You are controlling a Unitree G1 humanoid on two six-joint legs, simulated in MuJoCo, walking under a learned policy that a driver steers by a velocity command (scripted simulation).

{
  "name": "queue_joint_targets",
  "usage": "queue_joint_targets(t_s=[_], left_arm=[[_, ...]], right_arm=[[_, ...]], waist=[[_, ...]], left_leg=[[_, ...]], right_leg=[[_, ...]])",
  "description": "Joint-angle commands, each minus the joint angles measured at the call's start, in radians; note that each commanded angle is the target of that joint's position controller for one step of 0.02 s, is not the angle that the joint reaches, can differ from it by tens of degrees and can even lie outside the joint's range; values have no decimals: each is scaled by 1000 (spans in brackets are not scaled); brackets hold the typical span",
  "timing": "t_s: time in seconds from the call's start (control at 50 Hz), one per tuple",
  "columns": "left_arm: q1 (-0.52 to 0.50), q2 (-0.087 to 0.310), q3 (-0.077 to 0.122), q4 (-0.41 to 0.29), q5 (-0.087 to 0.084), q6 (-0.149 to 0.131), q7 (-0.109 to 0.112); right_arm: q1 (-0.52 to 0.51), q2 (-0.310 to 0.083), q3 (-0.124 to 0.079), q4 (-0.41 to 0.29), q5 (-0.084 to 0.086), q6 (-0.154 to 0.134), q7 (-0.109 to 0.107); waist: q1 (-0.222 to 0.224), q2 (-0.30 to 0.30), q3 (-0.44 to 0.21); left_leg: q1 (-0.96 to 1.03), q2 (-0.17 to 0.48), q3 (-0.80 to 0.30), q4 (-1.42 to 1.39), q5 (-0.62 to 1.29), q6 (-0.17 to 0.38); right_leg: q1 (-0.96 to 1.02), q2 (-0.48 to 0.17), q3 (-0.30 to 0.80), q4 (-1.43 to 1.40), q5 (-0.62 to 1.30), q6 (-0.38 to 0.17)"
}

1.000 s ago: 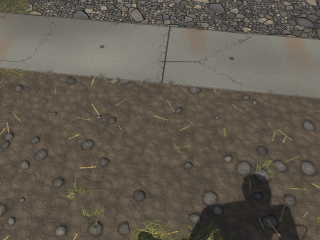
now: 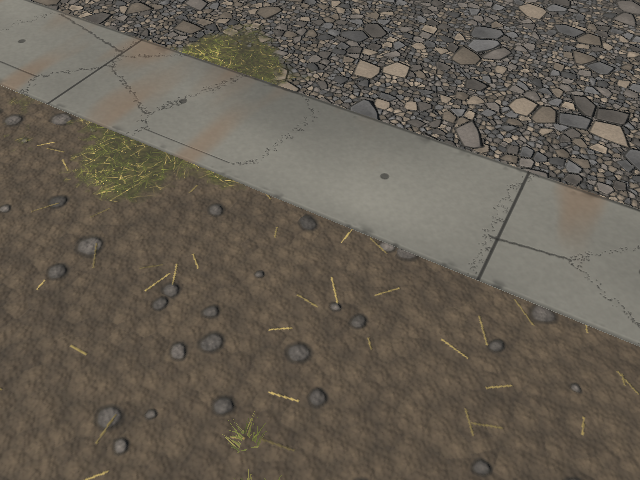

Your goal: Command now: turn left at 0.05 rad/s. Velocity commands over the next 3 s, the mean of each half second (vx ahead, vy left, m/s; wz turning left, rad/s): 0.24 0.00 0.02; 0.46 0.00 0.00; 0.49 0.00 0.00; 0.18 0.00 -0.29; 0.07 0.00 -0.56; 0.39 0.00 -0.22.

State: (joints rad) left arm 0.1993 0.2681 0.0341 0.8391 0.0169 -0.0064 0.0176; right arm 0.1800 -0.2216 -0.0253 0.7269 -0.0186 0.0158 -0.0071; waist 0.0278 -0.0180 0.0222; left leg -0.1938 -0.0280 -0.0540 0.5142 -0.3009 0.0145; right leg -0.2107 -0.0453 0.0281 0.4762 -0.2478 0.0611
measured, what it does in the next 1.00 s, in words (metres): walks ahead: left foot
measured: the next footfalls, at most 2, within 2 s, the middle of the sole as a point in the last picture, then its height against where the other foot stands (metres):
left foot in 0.82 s outside the picture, level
right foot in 1.34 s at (406, 382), level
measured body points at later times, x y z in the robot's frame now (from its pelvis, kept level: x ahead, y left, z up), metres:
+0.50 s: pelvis +0.10 -0.05 +0.01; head +0.11 -0.07 +0.46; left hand +0.10 +0.22 -0.11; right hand +0.22 -0.32 -0.11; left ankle +0.10 +0.11 -0.66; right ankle +0.04 -0.13 -0.74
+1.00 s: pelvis +0.38 +0.00 +0.00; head +0.40 +0.00 +0.45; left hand +0.46 +0.27 -0.12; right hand +0.47 -0.28 -0.12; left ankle +0.42 +0.08 -0.74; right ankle +0.35 -0.15 -0.65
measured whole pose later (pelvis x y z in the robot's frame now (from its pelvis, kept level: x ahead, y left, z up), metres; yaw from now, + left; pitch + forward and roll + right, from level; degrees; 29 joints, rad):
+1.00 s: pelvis +0.38 +0.00 +0.00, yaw -1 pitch +0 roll +2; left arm 0.26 0.30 0.04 0.88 -0.02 -0.09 0.00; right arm 0.23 -0.26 -0.06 0.84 0.00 -0.09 0.03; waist -0.01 -0.04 0.05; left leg -0.23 -0.08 0.07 0.35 -0.13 0.07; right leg -0.50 -0.09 0.05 1.15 -0.31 -0.03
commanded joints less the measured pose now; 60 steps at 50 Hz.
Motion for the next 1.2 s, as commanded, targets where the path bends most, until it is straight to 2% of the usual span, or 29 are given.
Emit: queue_joint_targets(t_s=[0.02,0.06,0.1,0.14,0.2,0.24,0.3,0.32,0.34,0.36,0.38,0.4,0.44,0.46,0.54,0.6,0.72,0.76,0.8,0.82,0.84,0.86,0.88,0.9,0.92,0.94,1.0,1.08,1.2], left_arm=[[-9,105,26,-28,-3,-10,8],[-5,107,27,-9,-4,-10,11],[4,96,26,13,-10,-7,15],[-35,96,28,-2,-22,-17,15],[-79,107,34,-33,-46,-59,-3],[-62,106,33,-27,-54,-84,-24],[137,99,43,81,-36,-95,-38],[231,124,52,111,-32,-93,-35],[322,235,75,116,-33,-93,-29],[325,243,71,109,-22,-101,-38],[241,190,53,84,-22,-108,-36],[190,155,43,65,-22,-110,-34],[159,118,26,54,-19,-107,-36],[172,113,21,59,-16,-102,-36],[218,129,18,75,-16,-87,-24],[235,140,17,81,-17,-79,-10],[287,153,27,114,-33,-67,-3],[267,178,37,108,-30,-60,0],[239,182,39,96,-19,-42,2],[245,147,24,71,-2,-42,5],[404,-19,-21,67,-7,-63,-13],[312,104,7,75,-40,-91,-22],[188,161,26,23,-69,-108,-26],[129,152,23,8,-66,-117,-20],[109,141,29,6,-50,-114,-14],[139,124,30,12,-40,-104,-13],[152,76,23,6,-32,-72,-10],[-10,75,18,-57,-16,-70,-11],[-215,63,4,-123,-32,-88,-38]], right_arm=[[-11,-132,-32,-43,2,-17,-6],[-8,-130,-32,-30,3,-19,-6],[18,-142,-37,-9,8,-14,-11],[66,-206,-57,5,19,-7,-14],[108,-211,-62,24,26,-32,-20],[81,-196,-61,20,40,-44,-18],[-9,-185,-59,3,47,-39,-12],[-18,-135,-44,-3,34,-43,-10],[-25,-65,-24,-40,23,-55,-9],[-27,-126,-42,-58,46,-73,-15],[-2,-165,-53,-44,65,-87,-11],[11,-169,-54,-27,65,-97,-4],[-11,-167,-61,-16,40,-105,3],[-16,-149,-59,-17,38,-104,12],[-93,-103,-46,-42,32,-94,25],[-202,-74,-30,-78,37,-99,33],[-320,-99,-27,-124,46,-116,61],[-257,-139,-42,-111,42,-118,61],[11,-209,-79,-33,43,-110,44],[201,-265,-94,10,29,-102,30],[248,-321,-102,39,24,-104,39],[233,-211,-77,45,32,-102,36],[133,-184,-65,38,34,-104,31],[59,-169,-59,30,29,-109,32],[15,-147,-53,28,19,-115,36],[-5,-129,-47,31,6,-121,38],[-1,-137,-48,62,22,-135,42],[58,-184,-57,97,23,-131,22],[186,-218,-59,160,41,-110,11]], waist=[[-9,78,-10],[-9,62,-11],[-22,78,-26],[-60,157,44],[-74,221,115],[-53,184,98],[56,115,2],[88,45,-24],[102,-225,-53],[100,-253,-24],[58,-149,53],[38,-113,83],[26,-66,82],[22,-93,68],[33,-57,59],[58,-61,85],[48,-63,122],[-8,-90,49],[-150,-101,-133],[-209,-13,-281],[-106,278,-451],[-157,190,-394],[-135,161,-193],[-100,59,-107],[-65,30,-51],[-26,55,-45],[9,75,-11],[-28,56,40],[-105,54,56]], left_leg=[[-33,100,-112,-135,168,39],[-29,95,-108,-134,179,40],[-19,89,-122,-171,-82,59],[-20,174,-273,-271,-419,133],[10,312,-464,-349,-423,225],[59,313,-418,-331,-307,217],[-138,174,-190,-208,-113,136],[-235,112,-108,-56,-75,93],[-410,-19,43,284,-138,7],[-548,-36,-15,494,-292,-1],[-621,36,-66,594,-220,20],[-643,72,-53,608,-115,37],[-631,120,-28,556,32,47],[-594,128,-12,527,81,40],[-582,117,51,383,197,-12],[-487,92,86,176,332,-27],[-437,60,79,-3,348,26],[-328,21,99,-6,279,62],[31,-20,130,-19,277,120],[384,160,-76,38,253,181],[706,418,-612,-81,-14,367],[633,397,-709,-213,-164,338],[466,363,-541,-248,-130,284],[300,326,-420,-281,-12,257],[175,287,-325,-306,112,242],[96,258,-262,-337,168,235],[-22,238,-161,-402,230,251],[-29,204,-67,-432,281,233],[99,220,-21,-389,285,192]], right_leg=[[21,-11,4,-38,122,0],[27,-13,5,-42,130,3],[7,27,-46,6,-9,1],[-153,66,-92,145,-154,-16],[-325,-1,-8,315,-253,-87],[-325,-28,2,245,-272,-129],[137,59,-90,-5,70,-118],[269,5,-1,-36,31,-124],[379,-219,375,-203,-162,-223],[362,-348,667,-311,-311,-336],[326,-341,617,-313,-373,-334],[309,-294,515,-314,-336,-299],[298,-227,351,-328,-111,-239],[280,-205,287,-329,4,-229],[259,-158,131,-339,340,-237],[181,-125,57,-375,338,-223],[289,-197,41,-339,436,-226],[351,-209,30,-227,743,-207],[296,-160,-13,93,985,-168],[41,-116,-20,393,681,-147],[-341,103,17,760,-221,-87],[-452,76,132,873,-312,-103],[-521,22,99,877,-231,-116],[-484,-31,76,824,-134,-119],[-444,-62,62,766,-78,-110],[-378,-90,71,741,-40,-107],[-347,-118,53,640,-24,-75],[-427,-119,27,385,206,-42],[-384,-54,-11,89,370,-55]])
